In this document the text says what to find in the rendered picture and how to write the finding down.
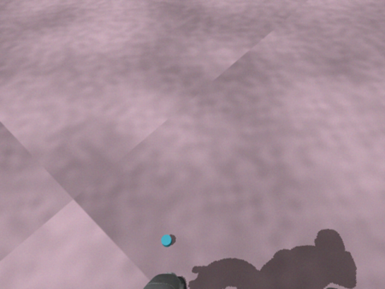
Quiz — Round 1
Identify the tin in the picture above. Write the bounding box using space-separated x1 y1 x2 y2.
161 235 172 247

